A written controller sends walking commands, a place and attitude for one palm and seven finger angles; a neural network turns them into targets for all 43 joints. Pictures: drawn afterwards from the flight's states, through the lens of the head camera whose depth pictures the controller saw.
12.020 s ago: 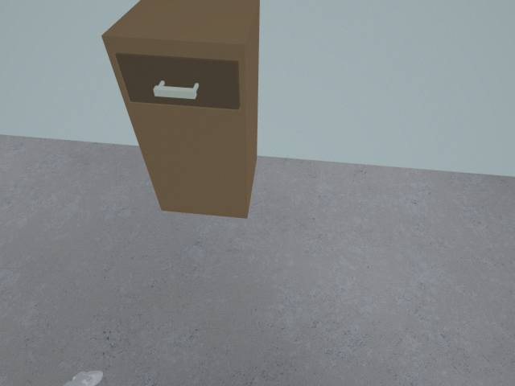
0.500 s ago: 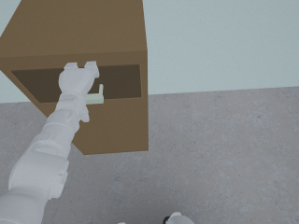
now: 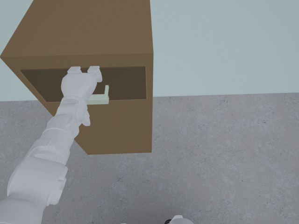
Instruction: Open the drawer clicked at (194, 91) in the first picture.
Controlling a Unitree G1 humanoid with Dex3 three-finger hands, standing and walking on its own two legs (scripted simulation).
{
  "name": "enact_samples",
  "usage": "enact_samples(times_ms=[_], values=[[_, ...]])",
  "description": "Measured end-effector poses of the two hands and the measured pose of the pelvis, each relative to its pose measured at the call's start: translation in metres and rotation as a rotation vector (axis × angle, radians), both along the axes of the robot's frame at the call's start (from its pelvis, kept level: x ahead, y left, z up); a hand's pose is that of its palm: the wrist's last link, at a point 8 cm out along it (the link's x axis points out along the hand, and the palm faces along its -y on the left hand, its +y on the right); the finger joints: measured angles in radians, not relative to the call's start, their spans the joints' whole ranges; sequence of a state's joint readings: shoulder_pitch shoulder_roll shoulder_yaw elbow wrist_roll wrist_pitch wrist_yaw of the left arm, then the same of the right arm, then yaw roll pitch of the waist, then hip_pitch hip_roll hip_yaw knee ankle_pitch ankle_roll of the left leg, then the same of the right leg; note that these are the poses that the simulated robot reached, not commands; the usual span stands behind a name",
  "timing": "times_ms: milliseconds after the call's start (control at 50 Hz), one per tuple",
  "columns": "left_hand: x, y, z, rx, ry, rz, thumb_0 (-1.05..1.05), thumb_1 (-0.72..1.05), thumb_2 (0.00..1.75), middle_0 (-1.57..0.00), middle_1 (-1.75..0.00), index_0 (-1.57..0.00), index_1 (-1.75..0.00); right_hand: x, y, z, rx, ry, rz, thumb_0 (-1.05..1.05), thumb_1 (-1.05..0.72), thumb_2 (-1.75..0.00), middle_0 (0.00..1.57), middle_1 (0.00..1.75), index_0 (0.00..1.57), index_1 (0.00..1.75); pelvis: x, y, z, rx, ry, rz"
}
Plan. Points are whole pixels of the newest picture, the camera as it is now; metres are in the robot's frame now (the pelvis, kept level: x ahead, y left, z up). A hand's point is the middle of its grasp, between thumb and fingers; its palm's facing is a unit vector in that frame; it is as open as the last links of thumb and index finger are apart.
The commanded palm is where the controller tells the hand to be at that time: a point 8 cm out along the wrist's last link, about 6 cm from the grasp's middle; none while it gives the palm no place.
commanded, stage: move the hooked fingers above the handle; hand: left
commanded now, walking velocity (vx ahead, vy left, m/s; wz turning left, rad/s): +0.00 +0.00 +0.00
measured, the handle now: (89, 94) +0.53 +0.19 -0.03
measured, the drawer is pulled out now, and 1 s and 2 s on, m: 0.00 0.00 0.00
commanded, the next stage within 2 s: lower the fingers behind the handle in 0.24 s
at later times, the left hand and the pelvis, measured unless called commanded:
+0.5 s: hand (85, 98) +0.48 +0.18 +0.02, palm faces -0.06 -0.02 -1.00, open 13.8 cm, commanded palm +0.46 +0.19 +0.07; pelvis +0.01 -0.01 +0.00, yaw +0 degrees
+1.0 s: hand (91, 104) +0.48 +0.17 -0.02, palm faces -0.09 -0.03 -1.00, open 13.8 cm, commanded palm +0.47 +0.18 +0.03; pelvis +0.00 +0.00 -0.02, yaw +0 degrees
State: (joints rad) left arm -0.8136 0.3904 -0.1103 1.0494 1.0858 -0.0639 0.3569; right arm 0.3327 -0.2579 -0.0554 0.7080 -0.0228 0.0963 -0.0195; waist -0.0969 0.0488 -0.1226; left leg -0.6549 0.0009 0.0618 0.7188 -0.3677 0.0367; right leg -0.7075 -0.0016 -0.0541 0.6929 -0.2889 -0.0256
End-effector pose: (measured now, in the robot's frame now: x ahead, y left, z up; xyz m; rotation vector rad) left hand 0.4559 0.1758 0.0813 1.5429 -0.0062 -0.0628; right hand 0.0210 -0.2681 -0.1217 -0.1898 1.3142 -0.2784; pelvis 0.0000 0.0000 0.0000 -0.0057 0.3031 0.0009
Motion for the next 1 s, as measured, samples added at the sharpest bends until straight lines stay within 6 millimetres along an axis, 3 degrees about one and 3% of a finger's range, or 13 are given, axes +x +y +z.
enact_samples(times_ms=[240,500,740,1000], values=[[0.012,-0.002,0.005,0.004,0.006,0.066,0.00,-0.48,0.30,-0.32,-1.20,-0.34,-1.22,0.010,0.000,-0.001,0.019,-0.008,-0.015,0.00,-0.91,-0.90,0.20,0.30,0.20,0.30,0.007,-0.003,0.002,0.003,0.001,-0.012],[0.004,0.005,-0.010,0.010,0.023,0.031,0.00,-0.48,0.30,-0.32,-1.20,-0.32,-1.20,0.009,-0.004,-0.002,0.008,0.013,-0.003,0.00,-0.91,-0.90,0.20,0.30,0.20,0.30,0.009,-0.006,0.000,0.003,0.010,-0.003],[0.014,0.000,-0.026,-0.003,0.020,0.039,0.00,-0.48,0.30,-0.32,-1.20,-0.33,-1.21,-0.002,-0.006,-0.008,-0.005,0.044,-0.014,0.00,-0.91,-0.90,0.20,0.30,0.20,0.30,0.008,-0.004,-0.008,-0.001,0.050,-0.004],[0.007,-0.003,-0.045,0.001,0.051,0.029,0.00,-0.48,0.30,-0.32,-1.20,-0.32,-1.21,-0.017,0.002,-0.016,0.011,0.064,-0.026,0.00,-0.91,-0.90,0.20,0.30,0.20,0.30,0.002,-0.002,-0.015,-0.003,0.067,-0.007]])
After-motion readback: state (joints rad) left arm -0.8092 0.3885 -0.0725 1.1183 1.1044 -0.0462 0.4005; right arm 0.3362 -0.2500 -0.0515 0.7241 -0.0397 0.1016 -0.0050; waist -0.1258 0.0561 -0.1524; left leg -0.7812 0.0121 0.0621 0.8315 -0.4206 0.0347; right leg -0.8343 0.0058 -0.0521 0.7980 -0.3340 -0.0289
